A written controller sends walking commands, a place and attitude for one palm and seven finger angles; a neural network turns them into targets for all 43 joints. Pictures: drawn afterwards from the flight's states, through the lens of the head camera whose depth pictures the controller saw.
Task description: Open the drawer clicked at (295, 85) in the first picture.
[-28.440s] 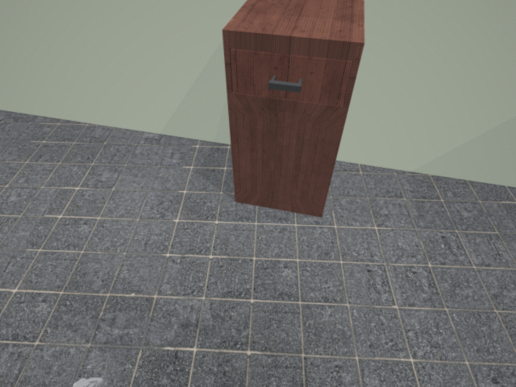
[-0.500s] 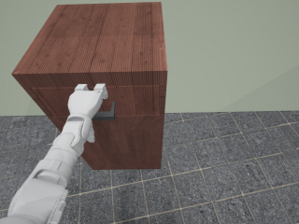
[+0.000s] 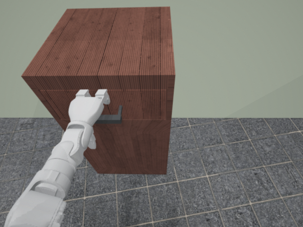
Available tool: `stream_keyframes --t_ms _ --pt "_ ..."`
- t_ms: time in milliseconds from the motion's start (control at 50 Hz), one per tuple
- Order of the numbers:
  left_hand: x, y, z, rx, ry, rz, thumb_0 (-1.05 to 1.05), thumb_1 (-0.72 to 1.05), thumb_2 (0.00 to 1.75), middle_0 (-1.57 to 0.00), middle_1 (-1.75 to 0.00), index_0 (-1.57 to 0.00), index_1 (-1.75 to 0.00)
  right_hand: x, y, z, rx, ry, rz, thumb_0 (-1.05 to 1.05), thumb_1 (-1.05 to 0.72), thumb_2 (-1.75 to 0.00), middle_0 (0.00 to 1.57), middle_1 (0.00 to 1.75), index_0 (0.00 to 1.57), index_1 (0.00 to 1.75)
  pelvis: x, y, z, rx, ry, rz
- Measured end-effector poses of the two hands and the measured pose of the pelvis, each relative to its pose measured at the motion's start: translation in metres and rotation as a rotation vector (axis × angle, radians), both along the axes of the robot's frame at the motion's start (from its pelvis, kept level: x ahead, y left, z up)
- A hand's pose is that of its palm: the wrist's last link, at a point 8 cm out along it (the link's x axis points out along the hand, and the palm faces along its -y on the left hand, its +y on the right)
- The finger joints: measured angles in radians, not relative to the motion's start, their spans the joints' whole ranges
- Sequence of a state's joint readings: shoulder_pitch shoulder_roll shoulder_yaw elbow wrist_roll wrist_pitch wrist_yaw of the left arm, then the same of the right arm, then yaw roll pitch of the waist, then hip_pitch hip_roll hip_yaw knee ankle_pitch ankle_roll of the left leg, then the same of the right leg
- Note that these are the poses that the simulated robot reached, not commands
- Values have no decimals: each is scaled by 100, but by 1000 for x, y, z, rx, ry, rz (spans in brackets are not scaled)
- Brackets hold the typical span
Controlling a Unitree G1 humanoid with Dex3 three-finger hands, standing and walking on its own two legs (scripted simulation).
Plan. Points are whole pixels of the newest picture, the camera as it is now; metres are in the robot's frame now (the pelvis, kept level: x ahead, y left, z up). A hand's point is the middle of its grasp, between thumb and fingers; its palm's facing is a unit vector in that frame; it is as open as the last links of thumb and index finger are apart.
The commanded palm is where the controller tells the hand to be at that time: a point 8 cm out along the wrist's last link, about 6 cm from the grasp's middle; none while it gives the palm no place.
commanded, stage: lower the fingers behind the handle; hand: left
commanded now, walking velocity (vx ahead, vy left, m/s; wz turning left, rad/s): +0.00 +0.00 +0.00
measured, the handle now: (106, 113) +0.48 +0.17 -0.03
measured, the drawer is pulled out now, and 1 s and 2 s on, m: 0.00 0.00 0.00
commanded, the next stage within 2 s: close the thumb around the handle in 1.60 s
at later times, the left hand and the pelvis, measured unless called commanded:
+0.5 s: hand (96, 123) +0.42 +0.19 +0.00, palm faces -0.01 -0.02 -1.00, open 13.8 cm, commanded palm +0.40 +0.19 +0.05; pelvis -0.01 +0.01 -0.01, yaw -1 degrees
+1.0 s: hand (102, 125) +0.43 +0.18 -0.03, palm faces +0.01 -0.01 -1.00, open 13.8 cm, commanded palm +0.40 +0.19 +0.01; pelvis -0.02 +0.01 -0.02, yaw -1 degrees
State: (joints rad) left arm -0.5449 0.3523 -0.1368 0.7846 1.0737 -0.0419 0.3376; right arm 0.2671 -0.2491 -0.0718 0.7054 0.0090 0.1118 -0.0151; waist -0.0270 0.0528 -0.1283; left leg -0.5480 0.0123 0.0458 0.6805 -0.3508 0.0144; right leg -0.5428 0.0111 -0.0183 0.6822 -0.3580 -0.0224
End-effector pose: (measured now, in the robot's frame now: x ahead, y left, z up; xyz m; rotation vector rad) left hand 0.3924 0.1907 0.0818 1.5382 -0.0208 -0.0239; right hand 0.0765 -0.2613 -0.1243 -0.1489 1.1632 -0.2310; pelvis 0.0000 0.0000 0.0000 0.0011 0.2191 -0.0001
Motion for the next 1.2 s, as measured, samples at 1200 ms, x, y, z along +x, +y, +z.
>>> stream_keyframes --t_ms 1200 --pt "14 -14 -58 33 15 37 0 -49 30 -29 -127 -32 -120 -59 5 -25 -19 91 -38 0 -91 -90 20 30 20 30 -24 4 -28 -7 118 -14"
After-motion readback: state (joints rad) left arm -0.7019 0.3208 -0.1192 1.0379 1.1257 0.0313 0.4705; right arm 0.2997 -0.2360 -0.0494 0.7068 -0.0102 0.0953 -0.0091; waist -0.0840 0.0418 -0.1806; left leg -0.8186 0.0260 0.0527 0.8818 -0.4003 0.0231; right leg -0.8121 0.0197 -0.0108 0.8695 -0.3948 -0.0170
